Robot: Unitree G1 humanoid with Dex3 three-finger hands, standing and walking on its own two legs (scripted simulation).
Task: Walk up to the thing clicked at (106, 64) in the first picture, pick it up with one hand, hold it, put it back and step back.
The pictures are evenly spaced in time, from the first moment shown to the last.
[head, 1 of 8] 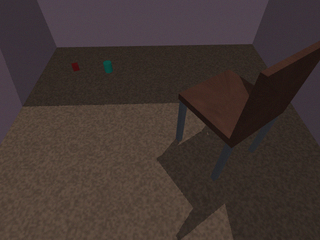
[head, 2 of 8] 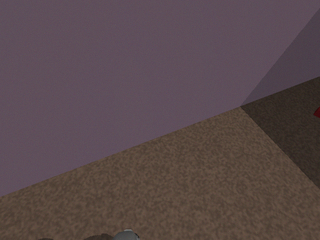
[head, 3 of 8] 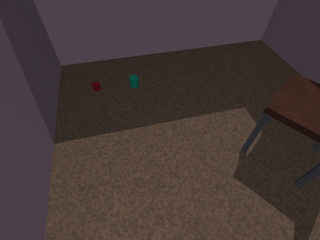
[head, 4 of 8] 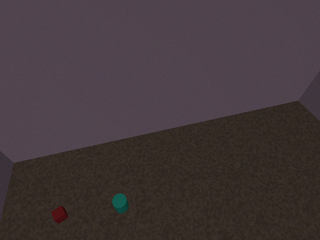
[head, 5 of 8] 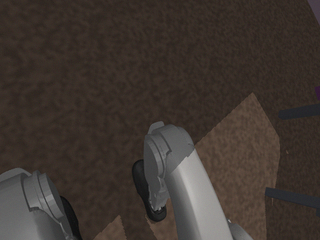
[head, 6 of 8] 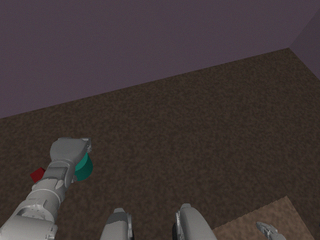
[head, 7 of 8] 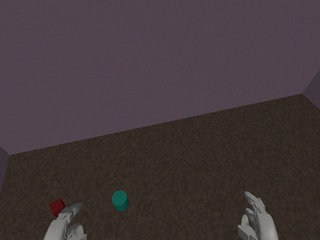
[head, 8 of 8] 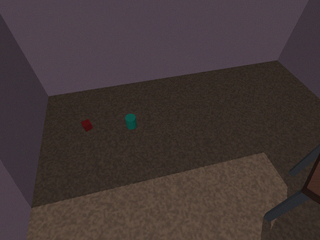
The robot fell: no
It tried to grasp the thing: yes
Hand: left
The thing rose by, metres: 0.63
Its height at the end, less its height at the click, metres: +0.00
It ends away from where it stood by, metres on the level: 0.03
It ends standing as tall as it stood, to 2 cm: yes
